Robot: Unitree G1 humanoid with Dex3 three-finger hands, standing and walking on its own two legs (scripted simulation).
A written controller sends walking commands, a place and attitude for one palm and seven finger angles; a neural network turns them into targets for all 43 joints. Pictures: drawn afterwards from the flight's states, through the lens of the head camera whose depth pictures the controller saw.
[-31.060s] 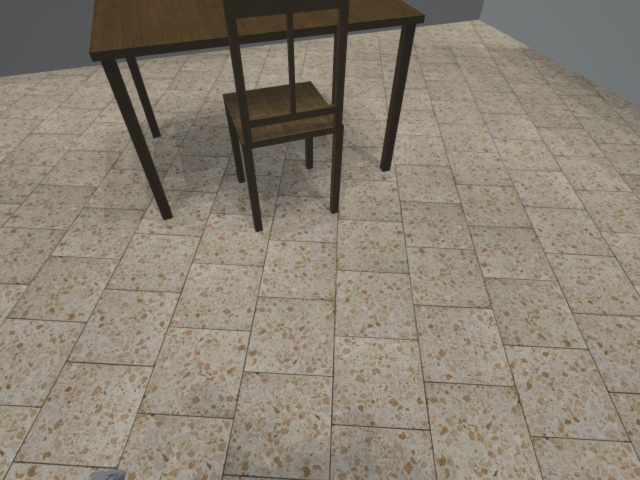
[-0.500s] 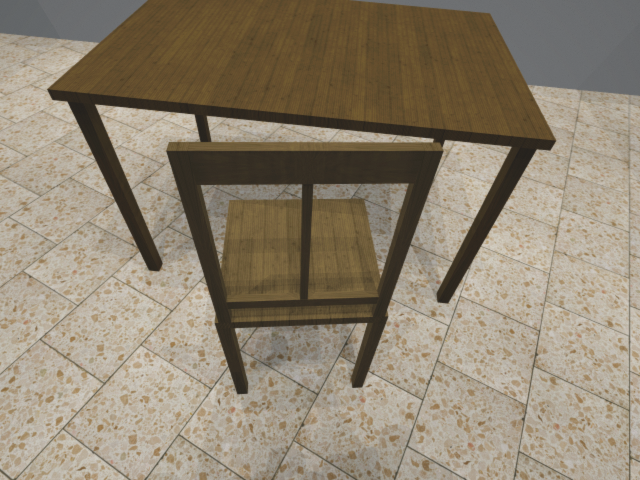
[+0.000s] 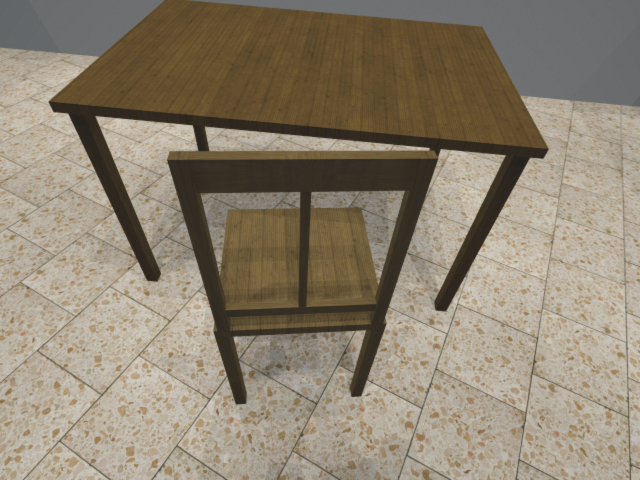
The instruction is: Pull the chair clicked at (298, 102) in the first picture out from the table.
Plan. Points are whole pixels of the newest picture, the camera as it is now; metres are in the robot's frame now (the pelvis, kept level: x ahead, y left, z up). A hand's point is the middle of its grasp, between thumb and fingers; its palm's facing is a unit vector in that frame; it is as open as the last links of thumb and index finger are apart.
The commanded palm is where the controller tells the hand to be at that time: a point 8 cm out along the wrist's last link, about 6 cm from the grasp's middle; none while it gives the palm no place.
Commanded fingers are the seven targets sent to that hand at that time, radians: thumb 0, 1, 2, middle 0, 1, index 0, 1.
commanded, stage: look again from close up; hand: left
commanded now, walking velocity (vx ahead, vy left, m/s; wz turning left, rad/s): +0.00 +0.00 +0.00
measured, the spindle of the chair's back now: (303, 255) +0.50 +0.06 -0.07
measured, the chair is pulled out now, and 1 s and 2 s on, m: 0.18 0.18 0.18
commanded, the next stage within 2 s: shuffle to correct the standing spot in 0.10 s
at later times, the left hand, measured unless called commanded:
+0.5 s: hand out of the picture -0.04 +0.14 -0.18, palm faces +0.04 -0.98 -0.18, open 7.4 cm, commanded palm none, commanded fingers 0.00 0.90 0.90 -0.20 -0.30 -0.20 -0.30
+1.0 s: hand out of the picture +0.02 +0.05 -0.18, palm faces +0.17 -0.98 -0.13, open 7.4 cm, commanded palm none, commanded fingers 0.00 0.90 0.90 -0.20 -0.30 -0.20 -0.30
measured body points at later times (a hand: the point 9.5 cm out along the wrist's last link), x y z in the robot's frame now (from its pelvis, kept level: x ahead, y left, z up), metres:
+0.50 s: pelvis +0.01 -0.03 +0.00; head +0.02 -0.02 +0.45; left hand -0.04 +0.19 -0.17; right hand -0.01 -0.24 -0.16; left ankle +0.01 +0.06 -0.74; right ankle -0.04 -0.15 -0.74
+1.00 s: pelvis +0.05 -0.11 -0.01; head +0.07 -0.09 +0.44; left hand +0.01 +0.10 -0.17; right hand +0.11 -0.33 -0.15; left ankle +0.05 +0.01 -0.74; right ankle +0.06 -0.24 -0.69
